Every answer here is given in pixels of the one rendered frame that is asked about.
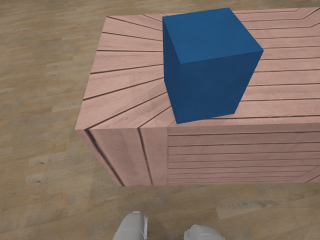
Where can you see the carton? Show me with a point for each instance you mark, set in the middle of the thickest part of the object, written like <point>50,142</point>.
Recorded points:
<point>209,58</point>

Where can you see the pedestal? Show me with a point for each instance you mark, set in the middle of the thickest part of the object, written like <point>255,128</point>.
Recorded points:
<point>127,121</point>

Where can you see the left robot thigh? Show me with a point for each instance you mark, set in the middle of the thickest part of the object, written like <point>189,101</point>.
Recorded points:
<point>133,227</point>

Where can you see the right robot thigh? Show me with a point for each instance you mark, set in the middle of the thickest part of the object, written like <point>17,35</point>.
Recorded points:
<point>200,232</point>

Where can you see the robot thigh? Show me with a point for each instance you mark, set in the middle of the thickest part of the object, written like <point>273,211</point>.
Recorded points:
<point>200,232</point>
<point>133,227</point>

